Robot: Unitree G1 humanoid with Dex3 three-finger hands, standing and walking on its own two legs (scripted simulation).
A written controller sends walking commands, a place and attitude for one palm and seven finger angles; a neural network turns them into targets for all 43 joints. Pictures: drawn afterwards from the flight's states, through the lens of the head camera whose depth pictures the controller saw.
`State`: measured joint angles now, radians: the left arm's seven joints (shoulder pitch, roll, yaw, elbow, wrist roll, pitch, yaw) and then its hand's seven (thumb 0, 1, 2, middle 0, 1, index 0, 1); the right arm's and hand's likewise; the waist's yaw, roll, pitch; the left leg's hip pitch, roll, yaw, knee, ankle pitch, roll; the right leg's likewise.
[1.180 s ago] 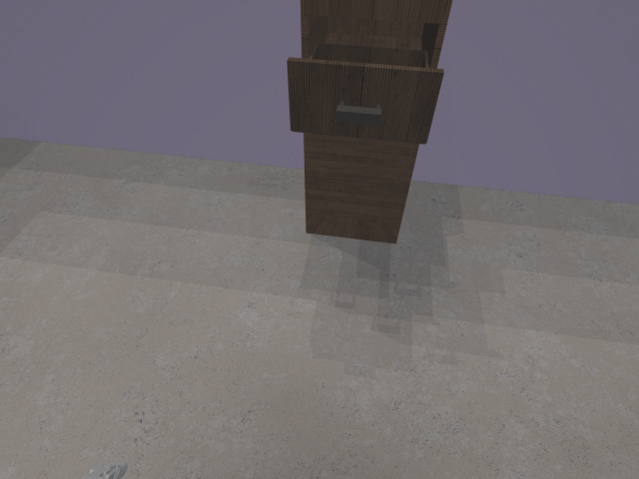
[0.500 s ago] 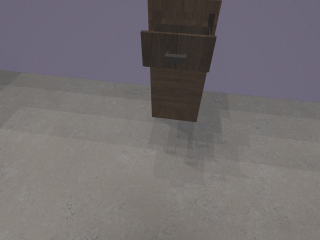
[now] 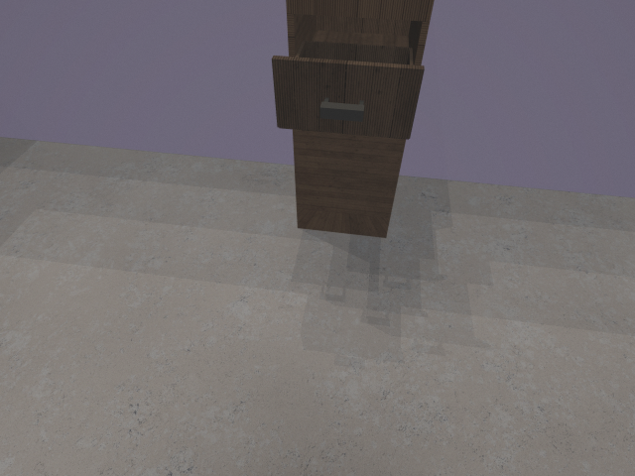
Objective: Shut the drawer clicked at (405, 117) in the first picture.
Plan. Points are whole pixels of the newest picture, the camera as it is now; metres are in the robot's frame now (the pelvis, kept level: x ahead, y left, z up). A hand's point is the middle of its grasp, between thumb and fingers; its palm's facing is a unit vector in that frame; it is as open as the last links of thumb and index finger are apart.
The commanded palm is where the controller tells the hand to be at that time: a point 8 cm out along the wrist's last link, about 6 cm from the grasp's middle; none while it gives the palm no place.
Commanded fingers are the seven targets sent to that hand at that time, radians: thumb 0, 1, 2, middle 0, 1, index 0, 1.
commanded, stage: look at it before walking up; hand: left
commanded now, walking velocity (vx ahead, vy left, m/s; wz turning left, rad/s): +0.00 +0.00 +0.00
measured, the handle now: (343, 107) +0.90 -0.01 +0.01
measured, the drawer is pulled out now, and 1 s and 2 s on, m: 0.29 0.29 0.29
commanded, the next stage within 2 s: walk to a spot facing it in 0.36 s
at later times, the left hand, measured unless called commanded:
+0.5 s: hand out of the picture +0.09 +0.25 -0.15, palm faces -0.02 -0.94 -0.34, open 7.4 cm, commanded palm none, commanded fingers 0.00 0.90 0.90 -0.20 -0.30 -0.20 -0.30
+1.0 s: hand out of the picture +0.12 +0.13 -0.17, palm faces -0.14 -0.96 -0.23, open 7.4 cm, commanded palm none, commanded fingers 0.00 0.90 0.90 -0.20 -0.30 -0.20 -0.30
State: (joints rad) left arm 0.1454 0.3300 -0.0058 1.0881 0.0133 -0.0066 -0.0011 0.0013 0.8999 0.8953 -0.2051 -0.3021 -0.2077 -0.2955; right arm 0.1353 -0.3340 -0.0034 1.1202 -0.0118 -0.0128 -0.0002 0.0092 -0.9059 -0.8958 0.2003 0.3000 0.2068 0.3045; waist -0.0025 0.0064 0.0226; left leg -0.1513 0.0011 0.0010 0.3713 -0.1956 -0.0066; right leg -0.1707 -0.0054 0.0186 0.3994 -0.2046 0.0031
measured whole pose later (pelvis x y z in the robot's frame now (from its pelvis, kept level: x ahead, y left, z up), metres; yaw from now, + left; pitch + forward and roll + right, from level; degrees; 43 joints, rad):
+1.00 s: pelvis +0.10 -0.06 -0.01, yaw -14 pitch -1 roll +1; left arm 0.38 0.17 0.04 1.01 0.02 -0.05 -0.01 0.00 0.90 0.90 -0.20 -0.30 -0.21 -0.30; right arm 0.24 -0.23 -0.06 1.06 -0.03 0.00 0.01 0.01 -0.91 -0.90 0.20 0.30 0.20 0.30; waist 0.04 0.03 0.05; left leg -0.49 0.10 0.06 1.17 -0.33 -0.03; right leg -0.21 0.05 -0.04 0.52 -0.30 -0.08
